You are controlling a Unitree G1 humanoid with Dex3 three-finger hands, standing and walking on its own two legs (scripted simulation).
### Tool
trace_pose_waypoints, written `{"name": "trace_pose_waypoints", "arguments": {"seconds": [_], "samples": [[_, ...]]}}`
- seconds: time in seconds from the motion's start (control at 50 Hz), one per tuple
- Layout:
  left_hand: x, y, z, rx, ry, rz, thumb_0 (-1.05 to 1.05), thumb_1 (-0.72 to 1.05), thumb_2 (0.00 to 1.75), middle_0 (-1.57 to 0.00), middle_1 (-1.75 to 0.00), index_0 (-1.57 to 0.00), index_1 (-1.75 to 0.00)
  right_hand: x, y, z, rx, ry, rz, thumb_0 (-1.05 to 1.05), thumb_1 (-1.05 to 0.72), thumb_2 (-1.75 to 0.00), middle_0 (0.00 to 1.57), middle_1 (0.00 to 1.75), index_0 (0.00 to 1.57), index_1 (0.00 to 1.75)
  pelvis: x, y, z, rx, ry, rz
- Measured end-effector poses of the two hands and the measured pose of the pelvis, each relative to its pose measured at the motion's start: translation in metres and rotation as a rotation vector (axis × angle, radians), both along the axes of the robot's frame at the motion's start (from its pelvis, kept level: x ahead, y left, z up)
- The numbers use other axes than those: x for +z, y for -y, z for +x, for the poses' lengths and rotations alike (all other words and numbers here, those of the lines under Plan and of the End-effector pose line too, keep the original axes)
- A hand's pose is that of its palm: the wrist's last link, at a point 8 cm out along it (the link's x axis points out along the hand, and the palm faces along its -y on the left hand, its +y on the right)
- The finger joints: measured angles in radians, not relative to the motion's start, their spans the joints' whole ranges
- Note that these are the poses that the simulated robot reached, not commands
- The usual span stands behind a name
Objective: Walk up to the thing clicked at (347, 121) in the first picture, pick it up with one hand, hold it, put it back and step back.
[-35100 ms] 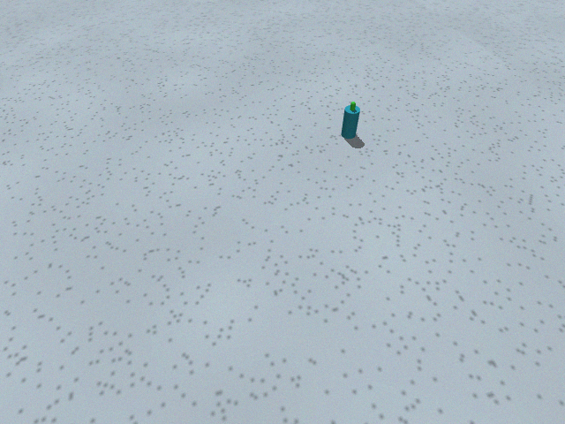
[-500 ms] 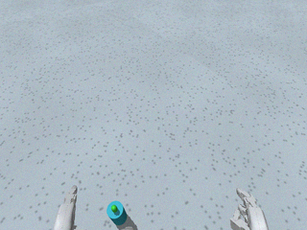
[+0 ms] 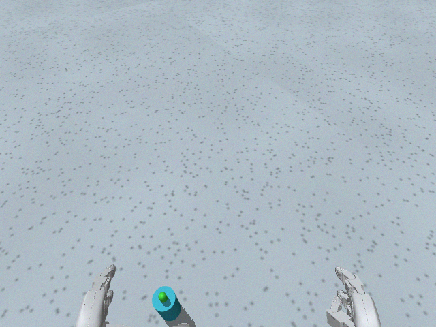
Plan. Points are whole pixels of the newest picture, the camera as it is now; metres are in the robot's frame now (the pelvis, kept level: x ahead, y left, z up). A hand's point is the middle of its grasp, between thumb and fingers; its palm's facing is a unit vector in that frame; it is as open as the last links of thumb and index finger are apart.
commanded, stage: stand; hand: left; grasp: from the side
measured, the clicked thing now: (166, 302) +0.31 +0.22 -0.62
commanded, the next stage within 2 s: none
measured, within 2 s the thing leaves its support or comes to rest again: neither
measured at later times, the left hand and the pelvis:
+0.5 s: hand out of the picture +0.06 +0.25 -0.11, palm faces -0.03 -0.94 -0.34, open 7.5 cm; pelvis +0.00 +0.00 +0.04, yaw +0 degrees
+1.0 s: hand out of the picture +0.03 +0.25 -0.10, palm faces -0.03 -0.94 -0.35, open 7.4 cm; pelvis -0.02 +0.00 +0.06, yaw -1 degrees
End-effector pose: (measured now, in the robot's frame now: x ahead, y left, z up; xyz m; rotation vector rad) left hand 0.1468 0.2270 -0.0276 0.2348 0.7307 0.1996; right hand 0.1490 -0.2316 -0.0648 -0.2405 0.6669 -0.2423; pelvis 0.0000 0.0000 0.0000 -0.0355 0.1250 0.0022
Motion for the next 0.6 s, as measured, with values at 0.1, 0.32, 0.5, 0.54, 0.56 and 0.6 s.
{"name": "trace_pose_waypoints", "arguments": {"seconds": [0.1,0.32,0.5,0.54,0.56,0.6], "samples": [[-0.008,-0.003,0.002,-0.054,0.004,0.030,-0.01,-0.07,0.52,-0.18,-0.25,-0.18,-0.24,-0.006,0.003,-0.001,0.067,-0.067,-0.031,0.01,-0.90,-0.90,0.21,0.30,0.21,0.30,0.002,0.001,-0.002,-0.001,0.032,0.009],[-0.049,-0.051,-0.042,-0.050,-0.271,0.051,0.00,0.66,0.85,-0.21,-0.29,-0.21,-0.29,-0.012,0.047,-0.049,0.044,-0.380,-0.042,0.01,-0.91,-0.90,0.21,0.30,0.21,0.30,0.023,-0.002,-0.005,-0.008,0.121,0.032],[-0.048,-0.065,-0.091,0.021,-0.452,0.048,0.01,0.87,0.90,-0.21,-0.30,-0.21,-0.29,-0.009,0.051,-0.088,-0.009,-0.517,-0.013,0.01,-0.91,-0.90,0.20,0.30,0.20,0.30,0.042,-0.005,-0.004,-0.008,0.161,0.033],[-0.047,-0.065,-0.098,0.030,-0.477,0.046,0.01,0.88,0.90,-0.21,-0.30,-0.21,-0.30,-0.009,0.048,-0.094,-0.014,-0.534,-0.003,0.01,-0.91,-0.90,0.20,0.30,0.20,0.30,0.045,-0.005,-0.005,-0.009,0.170,0.034],[-0.047,-0.066,-0.101,0.033,-0.487,0.044,0.01,0.89,0.90,-0.21,-0.30,-0.21,-0.30,-0.009,0.047,-0.096,-0.015,-0.542,0.002,0.01,-0.91,-0.90,0.20,0.30,0.20,0.30,0.046,-0.006,-0.006,-0.009,0.175,0.034],[-0.045,-0.066,-0.106,0.039,-0.502,0.042,0.01,0.89,0.90,-0.21,-0.30,-0.21,-0.30,-0.010,0.044,-0.100,-0.016,-0.553,0.012,0.01,-0.91,-0.90,0.20,0.30,0.20,0.30,0.049,-0.007,-0.007,-0.009,0.183,0.034]]}}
